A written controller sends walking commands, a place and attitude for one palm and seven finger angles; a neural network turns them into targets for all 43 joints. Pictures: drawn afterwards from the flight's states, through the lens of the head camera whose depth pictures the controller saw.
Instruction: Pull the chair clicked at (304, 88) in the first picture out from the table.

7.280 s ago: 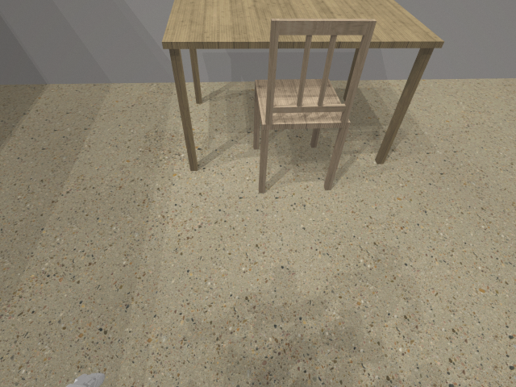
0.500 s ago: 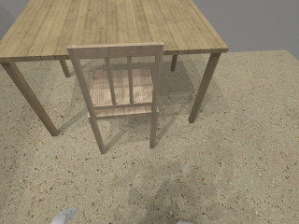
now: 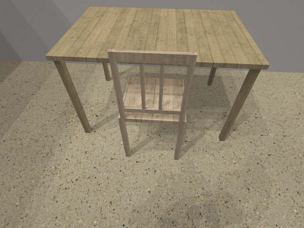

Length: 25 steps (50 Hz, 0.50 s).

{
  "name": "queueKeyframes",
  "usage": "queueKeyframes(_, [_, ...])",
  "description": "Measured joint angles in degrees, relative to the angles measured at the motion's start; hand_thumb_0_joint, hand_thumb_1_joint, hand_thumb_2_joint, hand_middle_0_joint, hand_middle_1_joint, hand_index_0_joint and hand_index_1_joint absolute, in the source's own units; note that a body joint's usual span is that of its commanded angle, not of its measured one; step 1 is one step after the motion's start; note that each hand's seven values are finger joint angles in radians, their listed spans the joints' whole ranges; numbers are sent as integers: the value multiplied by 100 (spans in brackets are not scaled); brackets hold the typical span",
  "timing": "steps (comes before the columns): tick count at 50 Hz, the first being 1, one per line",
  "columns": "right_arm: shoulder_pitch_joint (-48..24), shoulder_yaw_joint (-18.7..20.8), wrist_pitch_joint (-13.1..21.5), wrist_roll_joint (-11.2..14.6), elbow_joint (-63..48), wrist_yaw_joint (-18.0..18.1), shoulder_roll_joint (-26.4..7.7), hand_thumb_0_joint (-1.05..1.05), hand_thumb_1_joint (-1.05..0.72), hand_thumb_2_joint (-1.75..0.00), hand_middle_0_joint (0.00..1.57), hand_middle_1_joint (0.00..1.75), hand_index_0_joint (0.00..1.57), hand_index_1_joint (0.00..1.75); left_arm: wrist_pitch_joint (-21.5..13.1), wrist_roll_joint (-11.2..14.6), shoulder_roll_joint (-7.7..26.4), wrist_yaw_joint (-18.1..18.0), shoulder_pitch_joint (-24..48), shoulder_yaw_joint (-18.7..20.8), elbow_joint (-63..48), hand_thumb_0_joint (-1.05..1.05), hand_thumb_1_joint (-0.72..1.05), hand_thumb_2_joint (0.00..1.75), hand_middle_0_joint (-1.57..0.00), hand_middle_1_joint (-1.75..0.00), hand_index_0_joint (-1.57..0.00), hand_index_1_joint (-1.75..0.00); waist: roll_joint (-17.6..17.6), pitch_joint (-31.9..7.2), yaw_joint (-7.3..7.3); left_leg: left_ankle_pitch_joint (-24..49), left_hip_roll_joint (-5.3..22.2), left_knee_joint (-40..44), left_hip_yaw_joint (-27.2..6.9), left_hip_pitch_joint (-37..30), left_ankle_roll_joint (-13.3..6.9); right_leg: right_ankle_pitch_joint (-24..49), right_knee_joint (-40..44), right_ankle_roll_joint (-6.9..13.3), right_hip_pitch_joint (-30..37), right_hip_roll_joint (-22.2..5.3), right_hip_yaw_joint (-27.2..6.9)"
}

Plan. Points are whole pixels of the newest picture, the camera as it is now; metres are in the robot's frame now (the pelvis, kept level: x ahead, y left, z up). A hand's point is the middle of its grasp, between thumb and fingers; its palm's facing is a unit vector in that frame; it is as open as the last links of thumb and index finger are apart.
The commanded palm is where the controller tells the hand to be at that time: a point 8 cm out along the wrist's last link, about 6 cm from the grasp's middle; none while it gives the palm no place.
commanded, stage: take the last steps up to it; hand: left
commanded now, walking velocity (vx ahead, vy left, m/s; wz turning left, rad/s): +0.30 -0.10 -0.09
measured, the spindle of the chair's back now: (142, 87) +0.75 +0.11 -0.10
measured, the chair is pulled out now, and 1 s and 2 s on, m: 0.00 0.00 0.00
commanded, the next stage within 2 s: come to a stop and stand still in 0.82 s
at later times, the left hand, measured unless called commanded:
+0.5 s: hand (116, 207) +0.22 +0.14 -0.19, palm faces -0.08 -0.98 -0.20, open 7.4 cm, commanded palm none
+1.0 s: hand (147, 194) +0.27 +0.04 -0.18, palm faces +0.04 -0.99 -0.15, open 7.3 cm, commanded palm none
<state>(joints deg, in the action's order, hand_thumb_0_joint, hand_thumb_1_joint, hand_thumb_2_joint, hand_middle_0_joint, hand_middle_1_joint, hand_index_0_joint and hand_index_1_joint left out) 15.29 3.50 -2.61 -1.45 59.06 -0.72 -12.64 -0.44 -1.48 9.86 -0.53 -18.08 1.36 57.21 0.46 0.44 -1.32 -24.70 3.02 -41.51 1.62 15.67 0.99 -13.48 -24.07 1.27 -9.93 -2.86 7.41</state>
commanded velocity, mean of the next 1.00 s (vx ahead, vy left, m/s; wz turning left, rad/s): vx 0.19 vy -0.05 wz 0.00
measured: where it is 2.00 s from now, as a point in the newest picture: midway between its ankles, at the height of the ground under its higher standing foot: outside the picture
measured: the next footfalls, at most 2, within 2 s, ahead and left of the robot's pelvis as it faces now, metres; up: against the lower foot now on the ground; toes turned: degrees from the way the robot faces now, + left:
left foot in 0.06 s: +0.01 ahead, +0.14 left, +0.00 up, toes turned +3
right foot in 0.50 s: +0.30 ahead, -0.14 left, +0.00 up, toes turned -4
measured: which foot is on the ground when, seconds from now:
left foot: up 0.00-0.04, down 0.06-0.52, up 0.54-1.00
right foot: down 0.00-0.06, up 0.08-0.48, down 0.50-1.00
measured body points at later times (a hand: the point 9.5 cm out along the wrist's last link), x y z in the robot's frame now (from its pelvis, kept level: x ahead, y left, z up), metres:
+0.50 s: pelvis +0.14 -0.04 -0.03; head +0.17 -0.06 +0.42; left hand +0.23 +0.20 -0.17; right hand +0.01 -0.23 -0.18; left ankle -0.03 +0.13 -0.74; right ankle +0.25 -0.15 -0.74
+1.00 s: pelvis +0.28 -0.11 +0.00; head +0.29 -0.12 +0.45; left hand +0.27 +0.09 -0.16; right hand +0.36 -0.33 -0.16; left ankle +0.33 +0.02 -0.72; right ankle +0.25 -0.15 -0.74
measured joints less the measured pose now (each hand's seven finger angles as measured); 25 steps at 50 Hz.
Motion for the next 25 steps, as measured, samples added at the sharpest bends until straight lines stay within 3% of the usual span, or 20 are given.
queueKeyframes(3, [-31,-81,225,16,-41,42,73,0,-91,-90,20,30,20,30,50,52,60,32,-294,34,255,0,90,90,-20,-30,-20,-30,-28,-84,-58,337,-2,1244,132,-607,-88,-207,-337,-93,-148,52,17])
queueKeyframes(7, [58,-181,411,-24,-53,119,363,0,-91,-90,20,30,20,30,270,20,216,105,-523,107,608,0,91,90,-20,-30,-20,-30,-326,-135,23,492,-84,1352,254,-834,-123,-1060,-2108,-76,-851,22,-253])
queueKeyframes(10, [324,-251,480,-12,11,189,491,0,-91,-90,20,30,20,30,297,-9,257,186,-471,145,697,1,91,90,-20,-30,-19,-30,-320,-139,89,598,-57,1823,244,-1204,-89,-661,-3078,-119,-1416,-17,-330])
queueKeyframes(14, [619,-310,544,27,209,245,619,0,-91,-90,20,30,20,30,213,11,268,229,-200,166,596,1,91,90,-20,-30,-19,-30,-304,18,92,695,-61,2311,292,-1628,-48,-137,-3548,-221,-2050,-169,-442])
queueKeyframes(17, [821,-317,564,31,348,270,682,0,-91,-90,20,30,20,30,212,23,249,229,74,168,502,0,91,90,-20,-30,-19,-30,-280,138,136,607,-40,2456,363,-1863,28,94,-3451,-244,-2364,-250,-417])
queueKeyframes(20, [989,-291,559,2,465,277,691,0,-91,-90,20,30,20,30,214,50,206,247,396,160,403,0,91,90,-19,-30,-19,-30,-218,262,250,430,16,2475,422,-2053,138,188,-2780,-195,-2406,-288,-298])
queueKeyframes(25, [1196,-208,497,-6,676,242,581,0,-91,-90,20,30,20,30,22,83,153,266,869,147,182,0,91,90,-19,-30,-19,-30,-17,422,431,-221,289,1864,451,-2169,396,186,-1290,45,-1781,-84,-51])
